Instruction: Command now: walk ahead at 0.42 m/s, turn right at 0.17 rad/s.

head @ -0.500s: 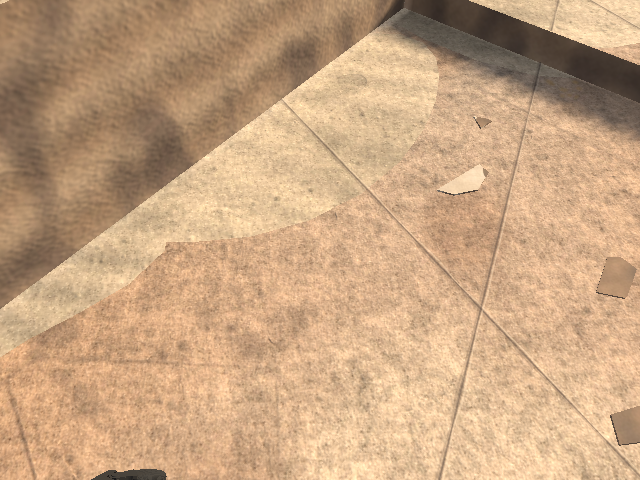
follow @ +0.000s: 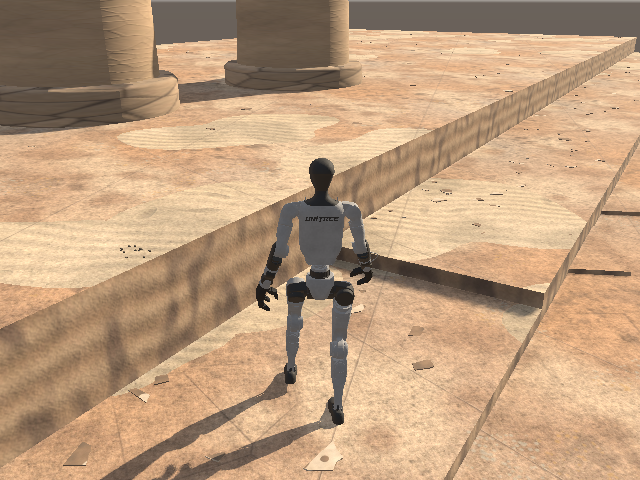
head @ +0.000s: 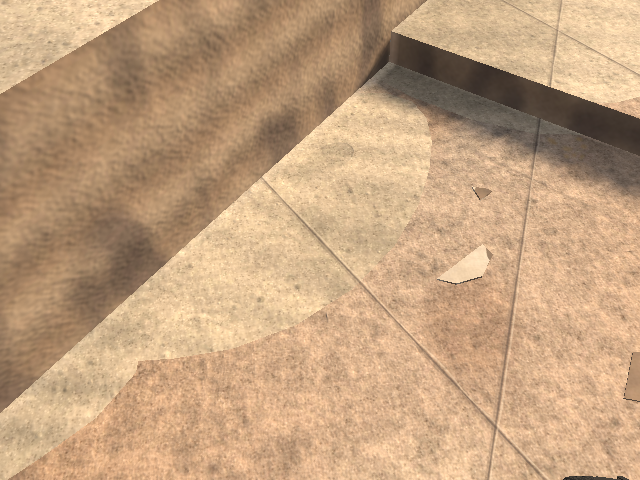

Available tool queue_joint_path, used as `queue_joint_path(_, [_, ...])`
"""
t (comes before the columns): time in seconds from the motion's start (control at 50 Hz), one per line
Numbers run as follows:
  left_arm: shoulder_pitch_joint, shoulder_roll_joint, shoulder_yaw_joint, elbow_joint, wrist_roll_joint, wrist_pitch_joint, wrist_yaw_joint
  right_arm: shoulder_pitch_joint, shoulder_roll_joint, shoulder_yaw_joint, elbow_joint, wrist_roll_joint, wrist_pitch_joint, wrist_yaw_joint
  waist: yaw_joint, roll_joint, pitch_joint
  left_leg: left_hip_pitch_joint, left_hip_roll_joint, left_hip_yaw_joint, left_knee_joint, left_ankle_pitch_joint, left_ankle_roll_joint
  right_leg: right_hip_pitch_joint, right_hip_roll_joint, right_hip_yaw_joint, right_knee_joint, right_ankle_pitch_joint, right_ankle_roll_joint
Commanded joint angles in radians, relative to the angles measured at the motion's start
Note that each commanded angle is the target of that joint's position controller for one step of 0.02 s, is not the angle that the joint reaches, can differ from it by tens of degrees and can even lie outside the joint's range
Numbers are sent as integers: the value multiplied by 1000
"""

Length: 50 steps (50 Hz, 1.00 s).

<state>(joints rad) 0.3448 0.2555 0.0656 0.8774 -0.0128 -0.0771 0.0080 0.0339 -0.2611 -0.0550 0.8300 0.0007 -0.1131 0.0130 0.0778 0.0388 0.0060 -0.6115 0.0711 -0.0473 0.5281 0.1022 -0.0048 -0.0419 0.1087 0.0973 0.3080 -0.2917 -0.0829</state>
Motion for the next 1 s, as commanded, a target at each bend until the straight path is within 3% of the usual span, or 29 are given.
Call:
queue_joint_path(0.02, [66, 148, 35, -14, 4, 11, 12, -132, -90, -13, -106, -5, -31, 17, 7, -113, 48, -13, -28, 22, -63, -85, 34, 52, -304, 164, 19, 437, -116])
queue_joint_path(0.04, [60, 154, 36, -14, 7, 18, 15, -94, -102, -17, -98, -9, -35, 19, -13, -131, 20, 52, -49, 37, -73, -112, 51, 71, -297, 159, 74, 570, -99])
queue_joint_path(0.06, [38, 156, 35, -22, 6, 23, 17, -4, -121, -27, -73, -15, -40, 18, -63, -140, -36, 181, -83, 66, -108, -73, 76, 74, -264, 139, 168, 748, -75])
queue_joint_path(0.08, [19, 143, 26, -36, 9, 23, 16, 118, -160, -40, -43, -28, -46, 16, -122, -126, -134, 393, -42, 41, -101, 118, 116, 15, -208, 102, 318, 778, -37])
queue_joint_path(0.1, [29, 96, 8, -66, 30, 17, 16, 272, -231, -52, -21, -50, -47, 12, -161, 2, -296, 733, 159, -148, -3, 503, 201, -209, -124, 62, 611, 453, 13])
queue_joint_path(0.12, [233, 20, -16, -18, 11, 4, 6, 336, -234, -55, 16, -31, -26, 19, -117, 276, -465, 1030, 392, -474, -9, 643, 387, -487, 16, 38, 931, -373, 78])
queue_joint_path(0.14, [197, 141, 9, 2, -5, 4, 6, 341, -162, -39, 7, 0, -9, 23, -156, 133, -453, 977, 350, -498, -59, 433, 355, -544, -26, 124, 1013, -386, 84])
queue_joint_path(0.16, [74, 167, 19, -31, -18, 11, 9, 247, -132, -28, -8, 7, 1, 17, -152, 75, -283, 838, 304, -363, -85, 373, 303, -611, -67, 89, 1011, -322, 93])
queue_joint_path(0.18, [6, 152, 17, -45, -9, 22, 15, 159, -106, -14, -21, -2, 8, 13, -124, -1, -190, 686, 253, -274, -123, 368, 272, -594, -114, 39, 950, -256, 107])
queue_joint_path(0.2, [-21, 137, 21, -51, 4, 34, 22, 105, -77, -3, -24, -8, 14, 11, -95, -17, -128, 559, 217, -216, -157, 359, 258, -554, -151, 18, 874, -211, 115])
queue_joint_path(0.22, [-1, 108, 19, -51, 7, 48, 25, 81, -67, 3, -16, -20, 16, 11, -58, 20, -110, 458, 185, -169, -189, 352, 243, -463, -177, 9, 800, -174, 118])
queue_joint_path(0.26, [35, 49, 6, -41, 8, 66, 32, 48, -70, 3, 0, -33, 17, 13, -27, 76, -111, 353, 141, -84, -221, 410, 242, -339, -174, -31, 640, -134, 133])
queue_joint_path(0.32, [6, 47, 0, -41, 13, 75, 39, 46, -109, -8, 22, -24, 28, 3, -32, 82, -162, 346, 137, -48, -234, 359, 242, -240, -169, -52, 456, -7, 137])
queue_joint_path(0.36, [-23, 70, 7, -39, 13, 88, 39, 53, -116, -8, 36, -17, 42, -2, -42, 73, -155, 334, 137, -56, -255, 135, 230, -199, -166, -57, 384, 59, 131])
queue_joint_path(0.42, [-70, 70, 11, -38, 24, 95, 38, 45, -94, 4, 50, -6, 60, -5, -37, 57, -78, 261, 95, -65, -265, -305, 174, -116, -154, -77, 209, 150, 100])
queue_joint_path(0.46, [-100, 106, 15, -54, 39, 90, 43, 100, -53, 19, 74, -15, 61, -4, -54, 2, -32, 223, 40, -60, -231, -479, 92, -67, -225, 2, 113, 253, 65])
queue_joint_path(0.48, [-113, 166, 26, -57, 27, 89, 47, 154, -61, 14, 80, -22, 58, -2, -106, -91, -20, 208, -24, -16, -193, -500, 60, -69, -259, 23, 138, 293, 40])
queue_joint_path(0.5, [-124, 152, 29, -34, 18, 86, 41, 164, -45, 16, 85, -18, 65, -8, -115, -170, -19, 286, -64, 46, -171, -445, 40, -168, -231, 15, 119, 100, 29])
queue_joint_path(0.52, [-136, 104, 21, -33, 19, 79, 34, 135, -63, 14, 88, -16, 71, -14, -96, -148, 6, 331, -63, 55, -142, -399, 30, -224, -207, 7, 96, 42, 42])
queue_joint_path(0.54, [-147, 84, 14, -27, 25, 72, 31, 124, -61, 13, 87, -12, 78, -20, -97, -140, 6, 351, -57, 54, -128, -358, 33, -238, -201, 0, 92, 67, 58])
queue_joint_path(0.6, [-142, 86, 14, -6, 20, 50, 27, 138, -66, 11, 104, -15, 89, -28, -95, -112, -22, 372, -45, 46, -105, -254, 41, -188, -185, -21, 136, 223, 68])
queue_joint_path(0.7, [-141, 86, 12, 28, 14, 50, 29, 128, -69, 7, 127, -5, 93, -29, -86, -73, -49, 402, -39, 46, -75, -153, 36, -146, -177, -32, 172, 340, 58])
queue_joint_path(1.0, [-163, 66, 4, 122, 13, 67, 32, 148, -71, 4, 197, -2, 113, -47, -85, -42, -10, 422, -34, 46, -81, -161, 22, -142, -150, -60, 152, 292, 59])
